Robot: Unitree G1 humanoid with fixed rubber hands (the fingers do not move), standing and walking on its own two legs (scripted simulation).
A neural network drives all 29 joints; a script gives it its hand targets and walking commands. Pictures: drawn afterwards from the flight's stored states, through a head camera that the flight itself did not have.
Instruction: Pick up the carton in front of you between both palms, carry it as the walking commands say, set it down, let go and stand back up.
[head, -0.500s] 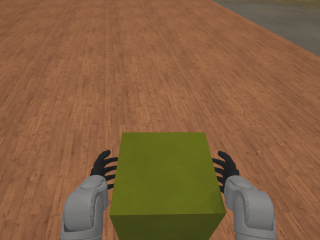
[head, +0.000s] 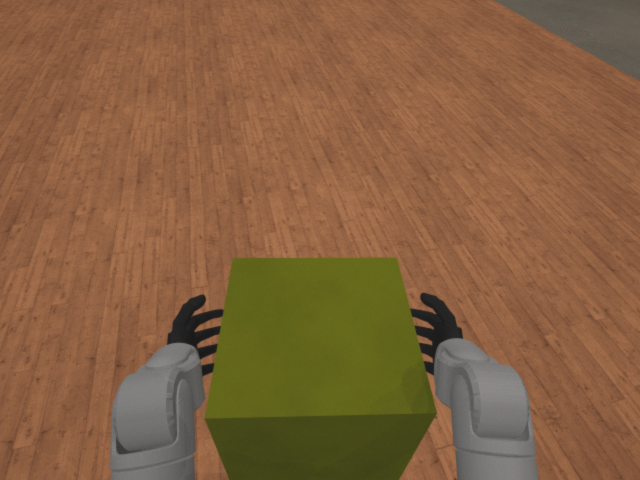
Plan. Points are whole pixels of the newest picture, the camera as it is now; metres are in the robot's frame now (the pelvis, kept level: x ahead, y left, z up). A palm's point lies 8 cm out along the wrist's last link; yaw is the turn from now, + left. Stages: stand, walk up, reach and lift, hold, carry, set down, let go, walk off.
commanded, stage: carry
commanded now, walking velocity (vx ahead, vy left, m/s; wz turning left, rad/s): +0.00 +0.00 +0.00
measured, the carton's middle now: (315, 379) +0.28 +0.00 -0.02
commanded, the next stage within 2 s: none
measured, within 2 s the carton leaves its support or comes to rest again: neither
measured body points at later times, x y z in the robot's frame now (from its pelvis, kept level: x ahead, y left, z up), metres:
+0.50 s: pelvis +0.12 -0.01 +0.01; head +0.09 -0.01 +0.46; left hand +0.39 +0.14 +0.09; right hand +0.39 -0.16 +0.09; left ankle +0.11 +0.09 -0.72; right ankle +0.00 -0.11 -0.72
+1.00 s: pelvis +0.10 -0.02 +0.00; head +0.08 -0.02 +0.45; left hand +0.37 +0.14 +0.07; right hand +0.37 -0.17 +0.06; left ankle +0.10 +0.10 -0.73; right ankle +0.00 -0.10 -0.73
